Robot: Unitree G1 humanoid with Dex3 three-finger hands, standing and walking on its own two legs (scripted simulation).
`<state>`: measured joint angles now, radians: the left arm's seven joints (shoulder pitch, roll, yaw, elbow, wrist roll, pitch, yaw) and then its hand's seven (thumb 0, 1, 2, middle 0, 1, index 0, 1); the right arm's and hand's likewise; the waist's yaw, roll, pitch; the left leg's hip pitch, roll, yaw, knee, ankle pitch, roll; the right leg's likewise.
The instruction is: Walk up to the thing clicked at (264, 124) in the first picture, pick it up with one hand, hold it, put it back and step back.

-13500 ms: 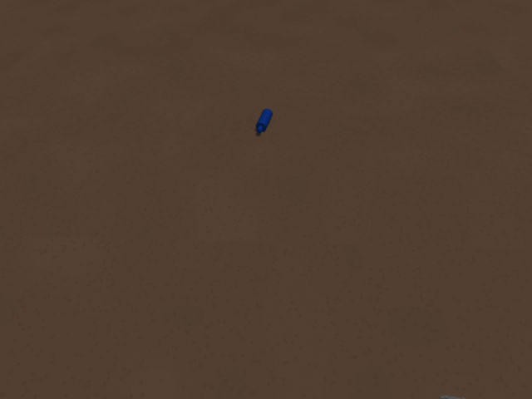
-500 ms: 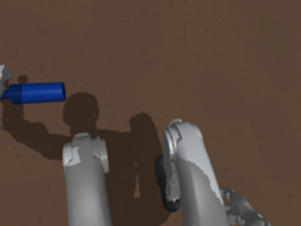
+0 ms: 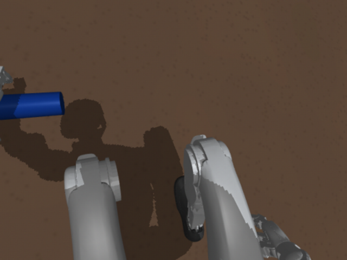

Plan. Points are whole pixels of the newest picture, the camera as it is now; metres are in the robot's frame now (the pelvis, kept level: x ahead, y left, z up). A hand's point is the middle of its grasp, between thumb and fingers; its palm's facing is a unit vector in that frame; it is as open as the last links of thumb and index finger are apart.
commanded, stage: approach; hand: left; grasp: from above
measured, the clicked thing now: (22, 106) +0.47 +0.33 -0.28
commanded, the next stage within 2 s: close in in 0.54 s
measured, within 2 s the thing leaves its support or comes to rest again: neither
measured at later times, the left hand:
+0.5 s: hand (6, 103) +0.45 +0.33 -0.19, palm faces -0.50 -0.06 -0.86, open 13.7 cm
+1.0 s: hand (15, 105) +0.45 +0.31 -0.20, palm faces -0.46 -0.06 -0.89, open 13.7 cm
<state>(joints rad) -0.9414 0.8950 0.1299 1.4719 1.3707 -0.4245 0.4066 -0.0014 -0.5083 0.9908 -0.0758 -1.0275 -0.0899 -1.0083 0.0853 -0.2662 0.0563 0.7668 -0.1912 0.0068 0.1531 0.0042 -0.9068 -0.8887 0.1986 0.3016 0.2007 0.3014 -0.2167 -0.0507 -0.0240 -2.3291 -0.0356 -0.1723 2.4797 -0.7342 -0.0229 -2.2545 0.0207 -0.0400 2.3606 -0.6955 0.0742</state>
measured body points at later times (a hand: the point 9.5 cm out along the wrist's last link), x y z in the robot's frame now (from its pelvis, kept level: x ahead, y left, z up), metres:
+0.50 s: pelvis +0.00 +0.00 +0.00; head +0.26 +0.07 +0.36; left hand +0.47 +0.33 -0.14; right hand +0.02 -0.27 -0.09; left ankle +0.06 +0.12 -0.28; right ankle +0.10 -0.14 -0.28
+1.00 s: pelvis -0.01 +0.01 -0.01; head +0.23 +0.12 +0.36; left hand +0.47 +0.31 -0.15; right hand +0.04 -0.27 -0.07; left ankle +0.06 +0.12 -0.28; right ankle +0.10 -0.14 -0.28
